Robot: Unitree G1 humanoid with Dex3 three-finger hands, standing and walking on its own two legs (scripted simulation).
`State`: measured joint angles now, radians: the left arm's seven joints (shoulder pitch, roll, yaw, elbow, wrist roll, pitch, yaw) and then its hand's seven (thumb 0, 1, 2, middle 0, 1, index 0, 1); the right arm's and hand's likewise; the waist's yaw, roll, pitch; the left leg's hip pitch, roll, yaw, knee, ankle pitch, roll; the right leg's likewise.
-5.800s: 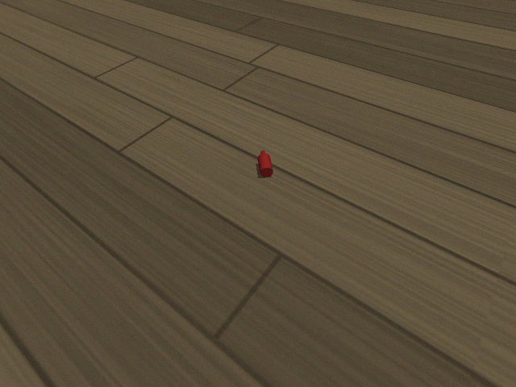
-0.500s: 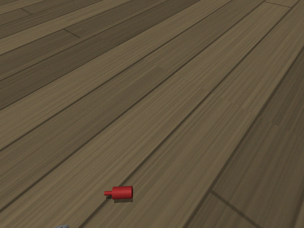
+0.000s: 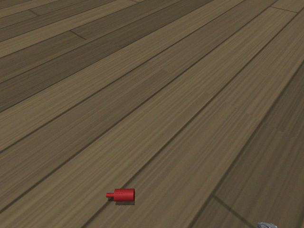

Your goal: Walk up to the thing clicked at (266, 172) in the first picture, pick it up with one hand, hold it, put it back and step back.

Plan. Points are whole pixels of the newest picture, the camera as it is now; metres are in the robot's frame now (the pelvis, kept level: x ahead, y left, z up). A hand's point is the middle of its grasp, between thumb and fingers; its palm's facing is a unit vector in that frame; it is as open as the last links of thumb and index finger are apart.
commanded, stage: walk up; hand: left
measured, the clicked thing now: (120, 195) +0.43 +0.25 -0.74
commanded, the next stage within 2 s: none
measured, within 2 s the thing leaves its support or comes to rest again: neither
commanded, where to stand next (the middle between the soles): +0.05 +0.00 m, yaw +0 degrees
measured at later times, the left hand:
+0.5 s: hand out of the picture +0.03 +0.25 -0.16, palm faces +0.01 -0.90 -0.43, open 7.4 cm
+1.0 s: hand out of the picture -0.01 +0.27 -0.15, palm faces +0.07 -0.93 -0.37, open 7.4 cm
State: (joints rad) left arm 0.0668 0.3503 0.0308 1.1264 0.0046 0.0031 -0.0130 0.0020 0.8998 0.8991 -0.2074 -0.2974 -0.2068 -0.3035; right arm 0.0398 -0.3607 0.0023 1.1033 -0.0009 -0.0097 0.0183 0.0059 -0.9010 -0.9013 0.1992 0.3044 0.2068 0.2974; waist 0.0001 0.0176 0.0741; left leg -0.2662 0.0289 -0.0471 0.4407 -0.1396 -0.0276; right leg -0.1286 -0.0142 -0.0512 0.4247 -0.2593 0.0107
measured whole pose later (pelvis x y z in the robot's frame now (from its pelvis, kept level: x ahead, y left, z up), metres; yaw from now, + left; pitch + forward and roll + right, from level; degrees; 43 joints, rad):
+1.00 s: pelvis -0.01 +0.00 +0.00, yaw +5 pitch -4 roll +1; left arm 0.34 0.41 0.06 0.94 0.02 -0.01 -0.03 0.01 0.90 0.90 -0.21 -0.30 -0.21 -0.30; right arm 0.22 -0.37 -0.06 0.89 -0.02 -0.05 0.03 0.01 -0.90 -0.90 0.20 0.30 0.21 0.30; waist 0.01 -0.03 0.06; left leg -0.11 0.00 0.03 0.46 -0.29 0.02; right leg -0.36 -0.01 0.04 0.94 -0.46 -0.03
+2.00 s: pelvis -0.04 -0.04 -0.01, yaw +0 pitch -4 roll -1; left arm 0.32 0.40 0.07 0.92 0.03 -0.07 -0.03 0.01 0.90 0.90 -0.21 -0.30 -0.21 -0.30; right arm 0.31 -0.45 -0.07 0.88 -0.02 0.02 0.02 0.01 -0.90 -0.90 0.20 0.30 0.21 0.30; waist 0.01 0.04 0.07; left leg -0.30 0.05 -0.08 0.97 -0.50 0.03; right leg -0.18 0.03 -0.02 0.60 -0.35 -0.03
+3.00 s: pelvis -0.09 -0.03 -0.02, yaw +4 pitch -2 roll +1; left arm 0.28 0.39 0.08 0.80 0.05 -0.01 0.00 0.00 0.90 0.90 -0.21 -0.30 -0.21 -0.30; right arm 0.29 -0.42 -0.05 0.91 -0.02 0.03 0.01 0.01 -0.90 -0.90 0.20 0.30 0.21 0.30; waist 0.03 0.05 0.10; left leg -0.25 -0.02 -0.05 0.67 -0.47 -0.02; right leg -0.31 -0.07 -0.06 0.69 -0.35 -0.01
